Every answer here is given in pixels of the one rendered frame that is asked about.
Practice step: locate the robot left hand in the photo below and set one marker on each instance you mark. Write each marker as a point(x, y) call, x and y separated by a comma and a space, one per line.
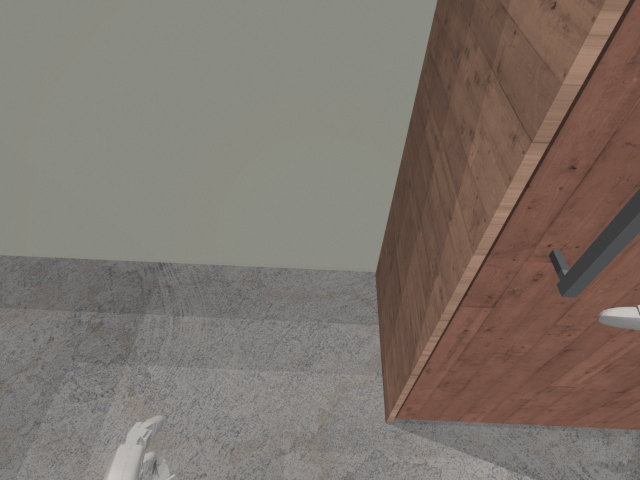
point(129, 461)

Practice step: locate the wardrobe door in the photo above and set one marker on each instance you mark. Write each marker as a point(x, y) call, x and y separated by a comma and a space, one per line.
point(515, 351)

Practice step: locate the handle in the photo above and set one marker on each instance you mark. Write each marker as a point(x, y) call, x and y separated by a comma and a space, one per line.
point(614, 238)

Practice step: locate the robot right hand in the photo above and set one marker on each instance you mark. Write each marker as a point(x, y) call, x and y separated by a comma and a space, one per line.
point(621, 317)

